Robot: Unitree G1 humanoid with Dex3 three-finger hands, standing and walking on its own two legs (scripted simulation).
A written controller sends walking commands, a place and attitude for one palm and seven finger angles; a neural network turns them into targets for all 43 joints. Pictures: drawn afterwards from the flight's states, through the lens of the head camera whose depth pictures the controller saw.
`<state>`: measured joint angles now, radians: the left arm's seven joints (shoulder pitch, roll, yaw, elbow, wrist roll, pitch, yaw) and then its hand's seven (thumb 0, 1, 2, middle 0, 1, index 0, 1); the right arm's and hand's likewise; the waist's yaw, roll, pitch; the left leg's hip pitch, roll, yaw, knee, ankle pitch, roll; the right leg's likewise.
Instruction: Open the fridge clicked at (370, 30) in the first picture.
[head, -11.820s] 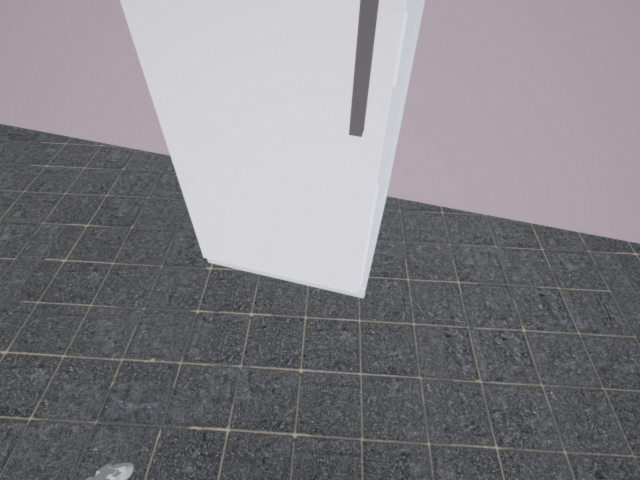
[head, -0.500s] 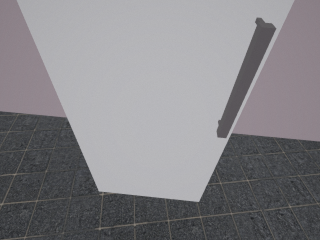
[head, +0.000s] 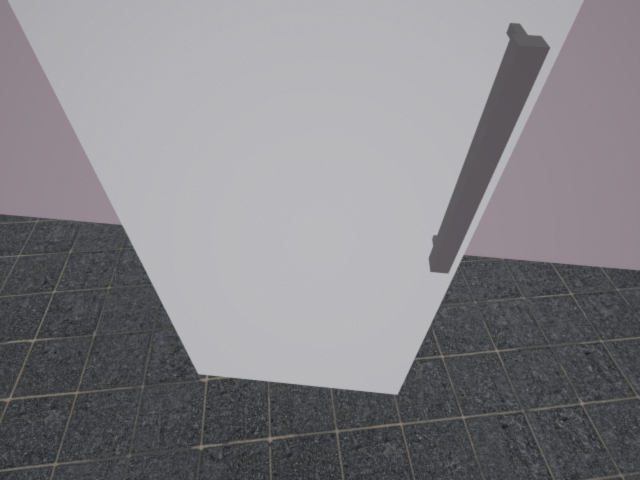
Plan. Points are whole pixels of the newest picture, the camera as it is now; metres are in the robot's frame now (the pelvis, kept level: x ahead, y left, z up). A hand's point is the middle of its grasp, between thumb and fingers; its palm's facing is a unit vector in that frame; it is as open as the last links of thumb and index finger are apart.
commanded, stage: come to a stop and stand still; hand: right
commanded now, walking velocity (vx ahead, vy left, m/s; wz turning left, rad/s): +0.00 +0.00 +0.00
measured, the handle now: (469, 171) +0.46 -0.16 +0.17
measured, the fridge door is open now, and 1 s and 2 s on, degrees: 0 0 0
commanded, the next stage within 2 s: look again from close up in 0.06 s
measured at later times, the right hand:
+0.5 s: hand out of the picture +0.01 -0.16 -0.18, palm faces +0.04 +0.98 -0.18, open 7.4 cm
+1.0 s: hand out of the picture +0.05 -0.17 -0.16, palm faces +0.16 +0.96 -0.21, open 7.3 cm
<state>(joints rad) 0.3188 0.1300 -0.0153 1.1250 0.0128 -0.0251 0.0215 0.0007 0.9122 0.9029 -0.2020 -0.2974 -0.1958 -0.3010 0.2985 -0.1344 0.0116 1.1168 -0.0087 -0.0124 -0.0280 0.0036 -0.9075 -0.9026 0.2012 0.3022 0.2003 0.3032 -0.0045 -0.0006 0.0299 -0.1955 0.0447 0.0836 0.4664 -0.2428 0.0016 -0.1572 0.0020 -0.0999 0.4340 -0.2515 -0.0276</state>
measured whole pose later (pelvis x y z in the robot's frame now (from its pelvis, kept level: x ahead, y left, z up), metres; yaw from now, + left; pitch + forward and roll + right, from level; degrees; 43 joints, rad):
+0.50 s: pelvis +0.01 +0.01 +0.00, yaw +0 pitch -1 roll +0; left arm 0.28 0.14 -0.01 1.14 0.01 -0.03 0.03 0.00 0.92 0.90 -0.20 -0.30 -0.20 -0.30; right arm 0.28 -0.14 0.00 1.12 -0.01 -0.02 -0.03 0.00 -0.91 -0.90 0.20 0.30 0.20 0.30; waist -0.01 0.01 0.04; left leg -0.17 0.04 0.09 0.44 -0.25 0.01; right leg -0.14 0.00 -0.09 0.41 -0.25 -0.02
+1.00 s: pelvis +0.01 +0.01 +0.00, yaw +0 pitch -1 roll +0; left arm 0.30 0.16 -0.02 1.05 -0.01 -0.06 0.04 0.01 0.93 0.90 -0.20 -0.30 -0.20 -0.30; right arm 0.38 -0.16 -0.02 0.76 0.06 0.10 -0.06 0.02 -0.93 -0.90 0.20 0.30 0.20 0.31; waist -0.02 0.00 0.05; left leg -0.18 0.02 0.10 0.46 -0.26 0.02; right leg -0.15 -0.02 -0.08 0.45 -0.27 0.00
